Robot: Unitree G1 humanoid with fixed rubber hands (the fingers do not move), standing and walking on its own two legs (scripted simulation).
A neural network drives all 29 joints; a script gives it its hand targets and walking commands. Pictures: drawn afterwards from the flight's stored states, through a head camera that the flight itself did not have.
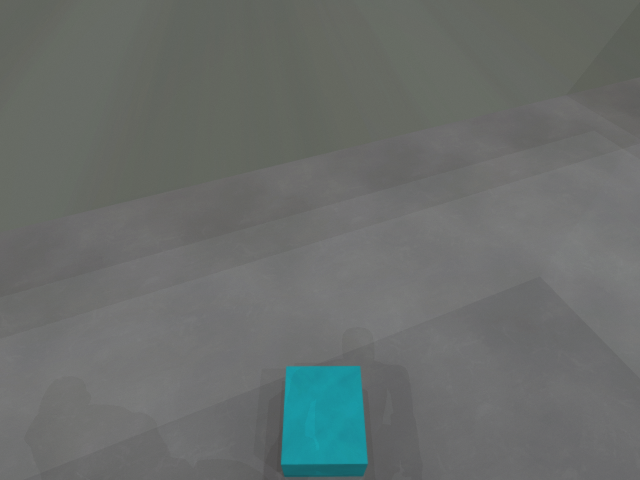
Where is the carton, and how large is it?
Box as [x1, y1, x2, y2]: [281, 366, 367, 476]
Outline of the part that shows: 286,366 281,465 284,476 362,475 367,464 359,366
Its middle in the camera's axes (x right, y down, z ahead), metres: +0.01 +0.53 +1.12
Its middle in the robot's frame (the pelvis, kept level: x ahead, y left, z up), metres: +0.42 +0.01 -0.71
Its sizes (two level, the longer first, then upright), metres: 0.256 0.219 0.144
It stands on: the floor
